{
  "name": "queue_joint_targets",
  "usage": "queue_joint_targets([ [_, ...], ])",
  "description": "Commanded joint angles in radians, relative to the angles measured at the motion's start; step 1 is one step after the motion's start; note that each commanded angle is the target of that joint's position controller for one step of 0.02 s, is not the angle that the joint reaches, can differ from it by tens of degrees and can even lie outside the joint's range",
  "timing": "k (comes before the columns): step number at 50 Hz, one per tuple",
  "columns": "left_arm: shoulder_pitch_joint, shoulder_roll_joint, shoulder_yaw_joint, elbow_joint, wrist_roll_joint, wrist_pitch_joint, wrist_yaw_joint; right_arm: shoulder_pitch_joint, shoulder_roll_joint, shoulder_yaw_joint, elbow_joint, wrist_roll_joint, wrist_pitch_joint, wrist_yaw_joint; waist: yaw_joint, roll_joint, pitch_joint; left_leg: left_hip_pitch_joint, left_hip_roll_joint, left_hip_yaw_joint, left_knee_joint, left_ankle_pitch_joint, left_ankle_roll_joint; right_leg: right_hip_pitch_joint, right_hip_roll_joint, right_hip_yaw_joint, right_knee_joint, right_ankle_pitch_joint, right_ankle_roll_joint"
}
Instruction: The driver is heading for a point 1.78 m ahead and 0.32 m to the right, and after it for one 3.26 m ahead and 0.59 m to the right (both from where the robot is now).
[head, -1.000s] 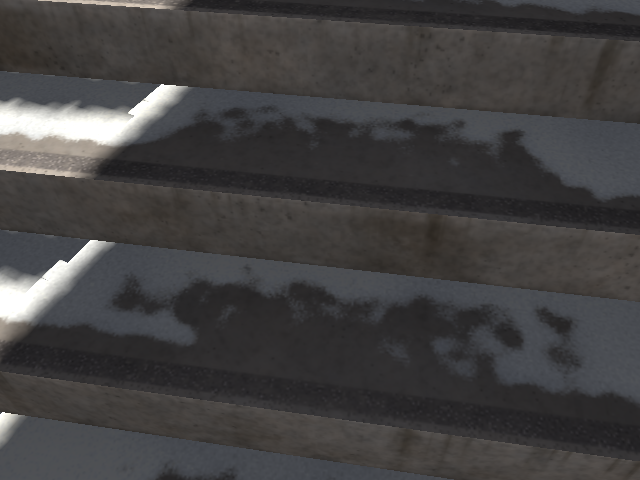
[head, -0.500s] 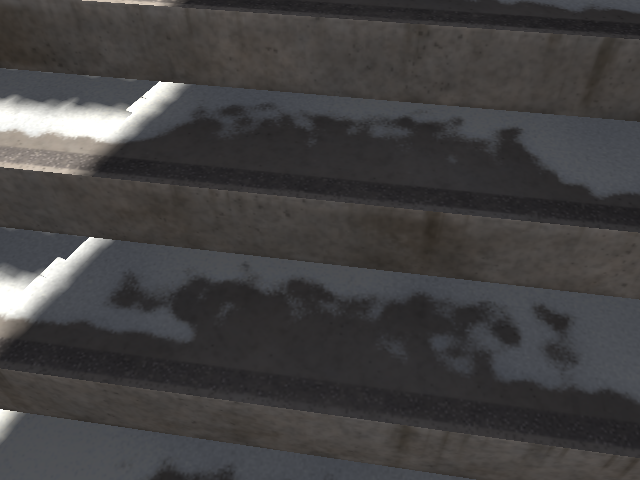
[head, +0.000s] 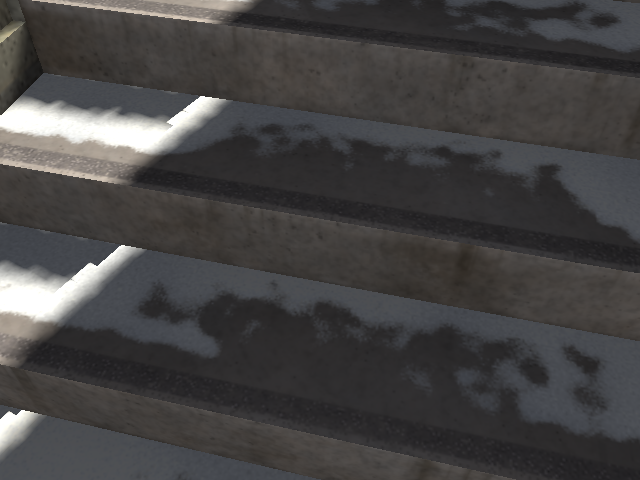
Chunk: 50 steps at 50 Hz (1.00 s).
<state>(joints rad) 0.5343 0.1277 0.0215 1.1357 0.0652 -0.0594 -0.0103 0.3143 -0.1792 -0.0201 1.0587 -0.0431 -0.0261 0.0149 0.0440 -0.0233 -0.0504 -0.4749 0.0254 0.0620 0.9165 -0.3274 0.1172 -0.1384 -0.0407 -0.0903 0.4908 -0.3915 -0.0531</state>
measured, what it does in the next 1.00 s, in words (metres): climbs: left foot, then right foot 0.17 m higher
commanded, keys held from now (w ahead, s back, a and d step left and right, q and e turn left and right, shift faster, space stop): w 0.34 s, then no key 0.44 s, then e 0.22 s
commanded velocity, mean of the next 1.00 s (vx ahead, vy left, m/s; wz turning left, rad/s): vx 0.22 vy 0.00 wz -0.05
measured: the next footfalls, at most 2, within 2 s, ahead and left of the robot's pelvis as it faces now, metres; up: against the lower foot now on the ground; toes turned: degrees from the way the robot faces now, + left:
left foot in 0.20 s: +0.06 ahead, +0.18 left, +0.00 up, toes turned +4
right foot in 0.50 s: +0.32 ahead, +0.02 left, +0.17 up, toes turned -3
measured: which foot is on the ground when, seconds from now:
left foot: up 0.00-0.18, down 0.20-0.52, up 0.54-0.88, down 0.90-1.00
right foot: down 0.00-0.18, up 0.20-0.48, down 0.50-0.94, up 0.96-1.00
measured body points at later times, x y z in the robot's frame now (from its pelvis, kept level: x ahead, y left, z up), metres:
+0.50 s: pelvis +0.16 +0.08 +0.03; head +0.18 +0.10 +0.48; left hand +0.43 +0.24 -0.03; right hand +0.00 -0.09 -0.10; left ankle +0.03 +0.17 -0.71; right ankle +0.28 +0.02 -0.56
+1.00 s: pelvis +0.27 +0.13 +0.16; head +0.29 +0.14 +0.61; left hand +0.40 +0.37 +0.03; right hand +0.39 -0.12 +0.04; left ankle +0.33 +0.24 -0.56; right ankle +0.25 +0.02 -0.53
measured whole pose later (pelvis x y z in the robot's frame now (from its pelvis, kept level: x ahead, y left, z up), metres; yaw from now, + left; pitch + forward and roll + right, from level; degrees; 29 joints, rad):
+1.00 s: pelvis +0.27 +0.13 +0.16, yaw -3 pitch +4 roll +0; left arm 0.18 0.23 0.04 0.91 0.01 -0.09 -0.03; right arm 0.15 -0.18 -0.04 0.87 -0.04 -0.08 -0.05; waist -0.01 -0.02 -0.06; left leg -0.47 0.04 0.07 0.64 -0.25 0.04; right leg -0.51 0.04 0.00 0.95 -0.44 -0.03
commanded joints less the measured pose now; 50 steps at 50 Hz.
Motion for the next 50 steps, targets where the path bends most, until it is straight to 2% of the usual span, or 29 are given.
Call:
queue_joint_targets([
  [1, -0.111, 0.085, 0.003, -0.07, 0.002, -0.034, 0.025, -0.062, -0.018, -0.004, -0.109, -0.014, -0.006, 0.012, -0.062, -0.1, 0.151, -0.147, 0.051, -0.027, 0.203, -0.057, 0.055, -0.058, -0.279, 0.273, -0.374, 0.053, -0.213],
  [2, -0.038, 0.153, 0.026, -0.044, -0.053, -0.033, 0.036, -0.128, -0.04, -0.009, -0.148, 0.043, -0.039, 0.003, -0.022, -0.152, 0.182, -0.242, 0.027, 0.08, 0.308, -0.171, 0.004, 0.007, -0.235, 0.252, -0.327, 0.13, -0.178],
  [5, 0.003, 0.157, 0.023, -0.037, -0.018, -0.035, 0.06, -0.214, -0.029, 0.005, -0.22, 0.047, -0.063, 0.001, -0.002, -0.128, 0.17, -0.357, 0.084, 0.015, 0.216, -0.21, -0.03, 0.151, -0.262, 0.208, -0.284, 0.281, -0.155],
  [7, -0.174, 0.171, 0.024, -0.094, -0.015, -0.023, 0.056, -0.064, -0.035, 0.004, -0.207, 0.053, -0.07, 0.0, -0.113, -0.075, 0.087, -0.049, 0.071, -0.003, -0.075, -0.18, -0.015, 0.012, -0.207, 0.099, -0.145, 0.526, -0.129],
  [9, -0.228, 0.206, 0.036, -0.113, -0.054, -0.018, 0.042, 0.298, -0.102, -0.036, -0.097, 0.049, -0.08, -0.022, -0.285, 0.095, -0.049, 0.414, -0.039, 0.116, -0.476, 0.252, -0.042, -0.073, -0.061, -0.024, 0.333, 0.819, -0.077],
  [10, -0.006, 0.176, 0.016, -0.012, 0.075, 0.007, -0.059, 0.452, -0.065, -0.039, 0.071, 0.0, -0.058, -0.012, -0.21, 0.218, -0.05, 0.732, 0.022, -0.028, -0.584, 0.683, -0.024, -0.339, -0.106, 0.019, 0.445, 0.559, -0.094],
  [11, -0.004, 0.099, 0.012, -0.006, 0.034, 0.009, -0.122, 0.524, -0.179, -0.072, 0.079, -0.042, -0.017, -0.032, -0.234, 0.314, 0.025, 0.827, 0.161, -0.221, -0.515, 1.065, 0.099, -0.63, 0.004, 0.025, 0.97, 0.016, -0.112],
  [12, 0.048, 0.001, 0.005, -0.064, 0.002, -0.034, -0.146, 0.759, -0.3, -0.072, 0.119, -0.06, -0.012, -0.019, -0.229, 0.358, -0.149, 0.996, 0.386, -0.539, -0.473, 1.519, 0.319, -0.793, 0.154, 0.216, 1.455, -0.076, -0.117],
  [13, -0.178, 0.045, 0.019, -0.161, -0.082, -0.06, -0.14, 0.719, -0.273, -0.064, 0.178, -0.101, -0.02, 0.028, -0.258, 0.325, 0.077, 0.911, 0.499, -0.682, -0.532, 1.142, 0.4, -1.186, 0.193, 0.305, 1.85, -0.1, -0.135],
  [15, -0.546, 0.031, -0.013, -0.338, -0.043, -0.032, -0.091, 0.508, -0.012, 0.011, 0.201, -0.072, -0.015, 0.064, -0.203, 0.14, 0.182, 0.766, 0.443, -0.498, -0.56, 0.484, 0.252, -1.597, 0.116, 0.293, 2.159, -0.098, -0.299],
  [16, -0.56, 0.002, -0.032, -0.392, -0.02, -0.007, -0.071, 0.371, 0.089, 0.055, 0.182, -0.096, -0.021, 0.081, -0.105, 0.024, 0.157, 0.513, 0.351, -0.306, -0.589, 0.371, 0.171, -1.448, 0.064, 0.285, 2.005, 0.012, -0.366],
  [17, -0.522, -0.041, -0.057, -0.444, -0.015, 0.02, -0.077, 0.192, 0.127, 0.079, 0.142, -0.113, -0.026, 0.094, 0.015, 0.002, 0.181, 0.209, 0.26, -0.163, -0.69, 0.168, 0.12, -1.273, 0.024, 0.216, 1.839, 0.007, -0.398],
  [18, -0.479, -0.04, -0.061, -0.486, -0.019, 0.046, -0.08, -0.039, 0.072, 0.069, 0.074, -0.113, -0.036, 0.084, 0.124, 0.019, 0.198, -0.064, 0.186, -0.045, -0.809, 0.057, 0.082, -1.064, -0.021, 0.142, 1.626, 0.004, -0.364],
  [20, -0.631, 0.108, -0.037, -0.593, -0.076, 0.087, -0.062, -0.192, -0.101, 0.03, -0.072, -0.047, -0.096, 0.077, 0.175, 0.02, 0.066, -0.56, 0.095, 0.013, -1.037, 0.298, 0.129, -0.35, -0.015, -0.03, 1.13, 0.1, -0.168],
  [21, -0.557, 0.007, -0.077, -0.526, -0.078, 0.082, 0.023, 0.04, -0.074, 0.033, 0.056, 0.106, -0.101, 0.0, 0.066, 0.065, 0.252, -0.311, 0.106, 0.048, -1.042, 0.603, 0.07, -0.48, 0.079, -0.187, 1.017, -0.012, -0.073],
  [24, -0.248, -0.017, -0.089, -0.381, -0.112, 0.056, 0.094, 0.303, -0.175, 0.016, 0.109, 0.115, -0.106, -0.064, 0.117, 0.243, -0.018, 0.341, 0.199, 0.037, -0.593, 1.927, 0.015, -0.389, 0.137, -0.192, 0.809, -0.07, -0.097],
  [25, -0.284, 0.1, -0.062, -0.437, -0.071, 0.098, -0.015, 0.209, -0.319, -0.018, 0.077, -0.02, -0.096, 0.065, 0.208, 0.318, -0.088, 0.339, 0.286, -0.055, -0.499, 2.148, 0.107, -0.362, 0.16, -0.074, 0.524, 0.171, -0.102],
  [26, -0.07, 0.219, -0.008, -0.331, -0.065, 0.11, -0.012, 0.15, -0.266, -0.04, 0.044, -0.059, -0.086, 0.131, 0.217, 0.142, -0.249, 0.192, 0.251, -0.087, -0.171, 2.006, 0.079, 0.003, 0.112, 0.122, 0.384, 0.384, -0.172],
  [27, 0.096, 0.293, 0.006, -0.237, -0.066, 0.123, -0.007, 0.272, -0.107, -0.007, 0.018, -0.116, -0.068, 0.188, 0.168, -0.22, -0.468, -0.167, 0.041, -0.156, 0.233, 0.799, 0.033, 0.308, -0.155, 0.727, 0.12, 0.546, -0.452],
  [28, 0.09, 0.272, 0.018, -0.279, 0.032, 0.125, -0.02, 0.275, -0.15, -0.046, 0.083, -0.002, -0.044, 0.171, 0.214, -0.145, -0.294, -0.275, -0.108, -0.344, 0.84, 0.372, 0.042, 0.0, -0.266, 1.047, -0.167, 0.148, -0.482],
  [29, -0.079, 0.215, 0.008, -0.225, 0.046, 0.084, -0.02, 0.18, -0.077, -0.039, 0.044, 0.026, -0.045, 0.135, 0.115, -0.031, -0.037, -0.492, -0.118, -0.411, 1.076, 0.41, 0.074, -0.187, -0.218, 0.905, -0.157, -0.114, -0.371],
  [31, -0.361, -0.016, -0.053, -0.173, -0.003, 0.013, -0.055, 0.103, -0.009, -0.024, -0.037, -0.004, -0.024, 0.063, -0.053, 0.137, -0.015, -0.55, -0.088, -0.381, 1.062, 0.364, 0.147, -0.317, -0.142, 0.55, -0.123, 0.019, -0.289],
  [33, -0.559, -0.129, -0.1, -0.165, -0.027, -0.034, -0.053, 0.109, 0.051, -0.004, -0.072, 0.005, 0.005, 0.031, -0.173, 0.113, -0.029, -0.462, -0.005, -0.306, 0.873, 0.248, 0.124, -0.461, -0.06, 0.277, -0.164, 0.14, -0.17],
  [36, -0.508, -0.067, -0.093, -0.184, -0.002, -0.07, -0.047, 0.094, 0.035, 0.004, -0.041, 0.015, 0.004, 0.046, -0.192, 0.101, -0.09, -0.285, 0.09, -0.147, 0.645, 0.261, -0.041, -0.521, 0.016, 0.025, -0.143, 0.344, -0.075],
  [38, -0.567, 0.077, -0.066, -0.279, -0.037, -0.092, -0.05, 0.094, -0.07, -0.021, -0.017, 0.005, -0.006, 0.081, -0.193, -0.001, -0.087, 0.084, 0.081, -0.033, 0.391, 0.187, -0.182, -0.688, 0.085, -0.07, -0.216, 0.361, -0.013],
  [42, -0.396, 0.187, -0.001, -0.261, -0.065, -0.07, -0.042, -0.134, -0.079, -0.015, -0.139, -0.018, -0.03, 0.038, -0.052, -0.007, 0.019, 0.008, 0.065, -0.056, -0.078, 0.069, -0.251, -0.367, -0.116, 0.202, -0.105, 0.275, -0.189],
  [45, -0.228, 0.123, 0.006, -0.197, -0.08, -0.06, -0.059, -0.126, -0.097, -0.018, -0.187, 0.017, -0.043, -0.061, -0.033, -0.071, -0.049, 0.042, 0.024, -0.019, -0.407, 0.247, -0.14, -0.126, -0.213, 0.373, 0.049, 0.611, -0.246],
  [47, -0.121, 0.051, -0.008, -0.226, -0.073, -0.067, -0.034, -0.198, -0.206, -0.046, -0.262, 0.037, -0.075, -0.092, 0.028, 0.159, -0.245, 0.314, 0.192, -0.216, -0.36, 0.755, 0.181, -0.254, -0.001, 0.15, 0.248, 0.442, -0.075],
  [50, -0.319, 0.186, 0.044, -0.268, -0.046, -0.001, 0.01, -0.066, -0.215, -0.09, -0.263, -0.009, -0.083, -0.092, -0.134, 0.235, -0.137, 0.387, 0.439, -0.549, -0.61, 0.478, 0.333, -0.679, 0.073, 0.148, 1.014, -0.223, 0.067],
])
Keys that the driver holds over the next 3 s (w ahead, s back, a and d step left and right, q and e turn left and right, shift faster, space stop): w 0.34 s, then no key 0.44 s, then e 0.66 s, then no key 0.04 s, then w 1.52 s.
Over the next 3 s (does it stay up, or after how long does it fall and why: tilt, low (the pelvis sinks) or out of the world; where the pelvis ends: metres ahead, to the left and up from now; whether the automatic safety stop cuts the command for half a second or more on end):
stays up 0.89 -0.06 0.49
